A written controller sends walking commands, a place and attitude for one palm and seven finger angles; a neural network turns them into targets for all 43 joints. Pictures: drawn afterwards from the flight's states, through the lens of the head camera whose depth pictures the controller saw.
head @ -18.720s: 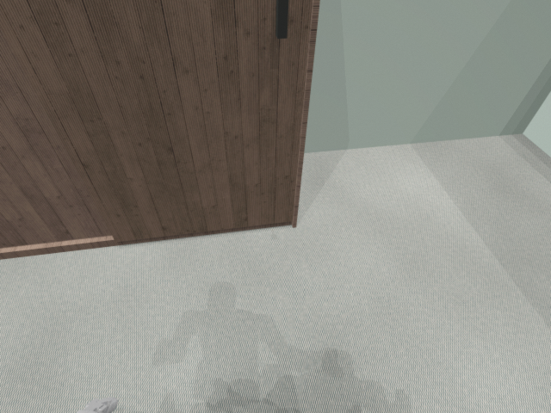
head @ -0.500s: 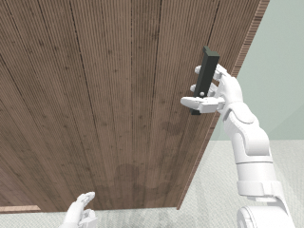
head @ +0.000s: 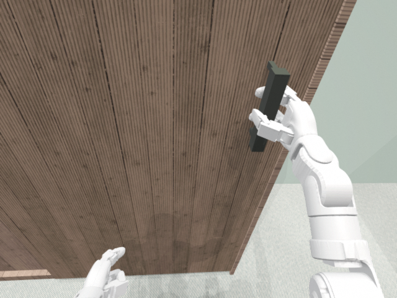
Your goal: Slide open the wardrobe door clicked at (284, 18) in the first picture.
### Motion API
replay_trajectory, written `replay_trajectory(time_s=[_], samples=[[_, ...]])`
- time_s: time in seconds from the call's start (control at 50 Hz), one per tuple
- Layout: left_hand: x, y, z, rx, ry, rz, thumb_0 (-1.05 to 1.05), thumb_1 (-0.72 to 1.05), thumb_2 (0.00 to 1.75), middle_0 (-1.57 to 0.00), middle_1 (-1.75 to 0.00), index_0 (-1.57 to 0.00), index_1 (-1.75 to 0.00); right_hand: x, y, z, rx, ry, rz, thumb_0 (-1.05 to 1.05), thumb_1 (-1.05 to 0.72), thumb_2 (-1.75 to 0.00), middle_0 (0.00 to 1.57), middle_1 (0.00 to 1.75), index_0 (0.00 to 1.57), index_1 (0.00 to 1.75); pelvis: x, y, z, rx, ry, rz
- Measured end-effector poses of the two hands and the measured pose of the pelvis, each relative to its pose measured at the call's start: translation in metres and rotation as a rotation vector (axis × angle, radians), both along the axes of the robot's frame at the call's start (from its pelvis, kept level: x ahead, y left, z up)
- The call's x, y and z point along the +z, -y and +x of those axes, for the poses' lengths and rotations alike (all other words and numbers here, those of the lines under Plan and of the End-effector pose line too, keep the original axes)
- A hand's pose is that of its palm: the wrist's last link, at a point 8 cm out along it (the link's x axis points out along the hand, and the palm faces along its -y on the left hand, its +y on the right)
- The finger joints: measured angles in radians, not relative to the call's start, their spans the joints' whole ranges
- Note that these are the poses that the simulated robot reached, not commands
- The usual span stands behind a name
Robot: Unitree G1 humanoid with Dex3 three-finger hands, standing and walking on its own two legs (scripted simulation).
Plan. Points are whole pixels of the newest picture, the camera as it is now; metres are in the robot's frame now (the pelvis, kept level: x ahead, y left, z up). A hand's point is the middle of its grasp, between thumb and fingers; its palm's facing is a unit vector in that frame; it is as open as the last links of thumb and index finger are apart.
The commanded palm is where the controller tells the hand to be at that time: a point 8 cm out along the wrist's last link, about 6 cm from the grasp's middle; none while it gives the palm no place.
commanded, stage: grip the handle and tug to test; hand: right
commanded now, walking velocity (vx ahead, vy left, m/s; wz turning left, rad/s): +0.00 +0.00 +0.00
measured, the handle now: (263, 108) +0.43 -0.10 +0.22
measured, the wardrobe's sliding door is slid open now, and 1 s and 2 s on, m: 0.00 0.00 0.00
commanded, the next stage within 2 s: tug the door sideways, standing still in 0.58 s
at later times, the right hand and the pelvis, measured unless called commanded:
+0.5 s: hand (262, 124) +0.37 -0.08 +0.22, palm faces -0.10 +0.99 -0.03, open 6.6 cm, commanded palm +0.32 -0.14 +0.22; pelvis +0.00 +0.00 +0.00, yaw +0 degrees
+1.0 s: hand (260, 124) +0.37 -0.08 +0.22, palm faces -0.08 +1.00 -0.05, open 6.4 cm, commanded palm +0.35 -0.10 +0.22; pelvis +0.01 +0.00 +0.00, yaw -2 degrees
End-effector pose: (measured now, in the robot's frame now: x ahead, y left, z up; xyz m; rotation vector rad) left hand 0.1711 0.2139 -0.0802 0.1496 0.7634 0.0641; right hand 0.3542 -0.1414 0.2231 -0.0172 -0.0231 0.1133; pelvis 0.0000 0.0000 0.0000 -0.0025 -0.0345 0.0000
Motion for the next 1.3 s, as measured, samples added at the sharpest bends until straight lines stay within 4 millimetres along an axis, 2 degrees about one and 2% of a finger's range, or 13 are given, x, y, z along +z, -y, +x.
replay_trajectory(time_s=[0.52, 0.8, 0.98, 1.14, 1.3], samples=[[0.001, -0.005, 0.005, 0.011, 0.009, -0.014, 0.01, 0.91, 0.90, -0.20, -0.30, -0.20, -0.30, 0.000, -0.002, -0.002, -0.011, 0.011, -0.011, 0.00, -0.66, -0.78, 0.28, 1.34, 0.24, 1.34, 0.000, -0.003, 0.006, 0.009, -0.007, -0.002], [0.003, -0.007, 0.029, -0.006, 0.014, -0.005, 0.01, 0.91, 0.90, -0.20, -0.30, -0.20, -0.30, -0.001, -0.002, -0.002, 0.002, 0.026, -0.024, -0.02, -0.67, -0.78, 0.28, 1.34, 0.21, 1.34, -0.001, -0.001, 0.023, -0.001, -0.020, 0.002], [0.000, 0.011, 0.041, -0.084, 0.003, 0.000, 0.01, 0.91, 0.90, -0.20, -0.30, -0.20, -0.30, 0.000, -0.005, 0.000, -0.030, 0.011, -0.031, -0.01, -0.65, -0.82, 0.33, 1.34, 0.26, 1.38, -0.002, 0.002, 0.016, -0.040, -0.018, 0.001], [-0.002, 0.033, 0.032, -0.127, 0.006, -0.038, 0.01, 0.91, 0.90, -0.20, -0.30, -0.20, -0.30, 0.001, -0.008, -0.002, -0.056, 0.013, -0.048, -0.01, -0.67, -0.84, 0.32, 1.34, 0.22, 1.40, -0.004, 0.005, 0.003, -0.053, -0.007, -0.001], [-0.012, 0.040, 0.008, -0.136, -0.037, -0.046, 0.01, 0.91, 0.90, -0.20, -0.30, -0.20, -0.30, 0.001, -0.009, -0.003, -0.065, 0.018, -0.063, -0.02, -0.69, -0.84, 0.31, 1.36, 0.18, 1.40, -0.005, 0.010, -0.008, -0.061, 0.000, -0.001]])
